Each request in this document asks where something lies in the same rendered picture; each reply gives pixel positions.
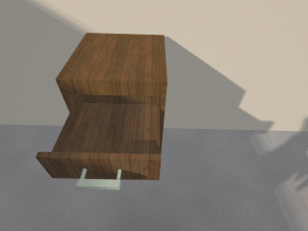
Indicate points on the handle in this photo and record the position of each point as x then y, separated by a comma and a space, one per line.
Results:
99, 184

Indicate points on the drawer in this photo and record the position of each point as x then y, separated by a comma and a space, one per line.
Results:
105, 133

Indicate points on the cabinet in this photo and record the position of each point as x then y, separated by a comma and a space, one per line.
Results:
119, 65

